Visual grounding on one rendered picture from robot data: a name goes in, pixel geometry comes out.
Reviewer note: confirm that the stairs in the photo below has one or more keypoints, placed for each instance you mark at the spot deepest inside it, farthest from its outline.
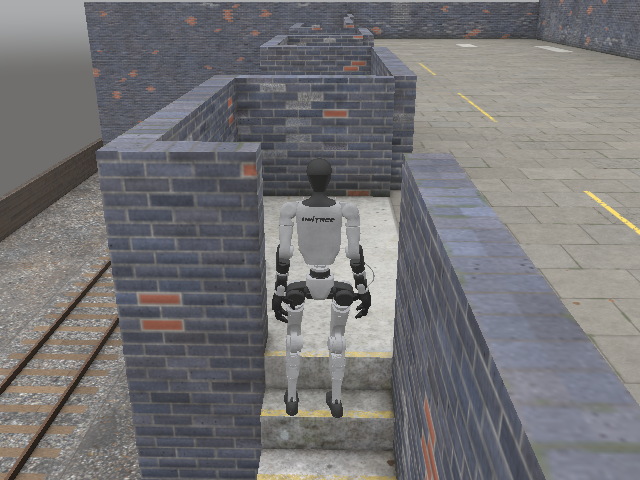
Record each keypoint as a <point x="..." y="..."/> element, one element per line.
<point x="314" y="445"/>

